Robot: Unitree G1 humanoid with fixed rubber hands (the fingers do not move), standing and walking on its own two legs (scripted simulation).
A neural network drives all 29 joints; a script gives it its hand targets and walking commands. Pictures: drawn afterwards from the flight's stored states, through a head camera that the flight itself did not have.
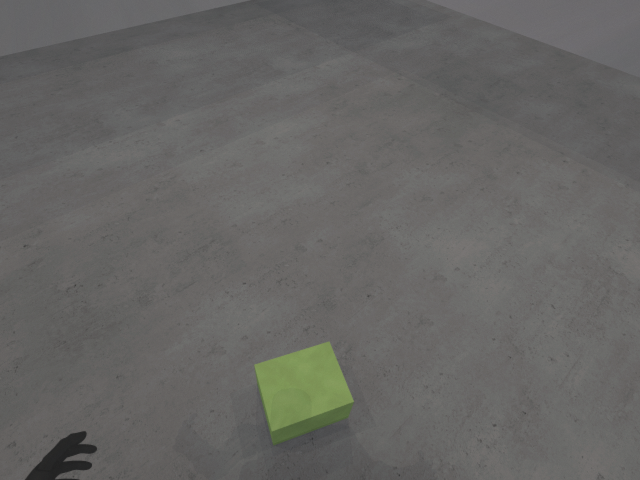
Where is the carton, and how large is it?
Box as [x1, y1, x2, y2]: [254, 342, 353, 445]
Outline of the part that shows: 329,342 322,343 254,365 257,384 273,445 348,416 353,400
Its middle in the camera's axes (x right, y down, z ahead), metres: -0.05 +0.45 +1.16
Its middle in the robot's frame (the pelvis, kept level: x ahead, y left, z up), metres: +0.49 +0.02 -0.70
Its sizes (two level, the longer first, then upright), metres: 0.239 0.194 0.145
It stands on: the floor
